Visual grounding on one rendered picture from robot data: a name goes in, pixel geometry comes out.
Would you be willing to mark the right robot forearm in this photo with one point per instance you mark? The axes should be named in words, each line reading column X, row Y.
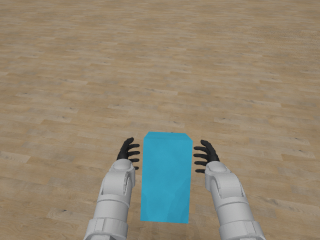
column 231, row 204

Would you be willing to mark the robot left hand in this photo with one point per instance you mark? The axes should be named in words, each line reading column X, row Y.
column 124, row 154

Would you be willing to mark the robot right hand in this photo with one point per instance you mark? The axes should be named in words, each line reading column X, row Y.
column 209, row 156

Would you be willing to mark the carton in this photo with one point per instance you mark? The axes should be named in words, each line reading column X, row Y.
column 166, row 177

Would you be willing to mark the left robot forearm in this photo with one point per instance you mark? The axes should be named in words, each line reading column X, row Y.
column 110, row 217

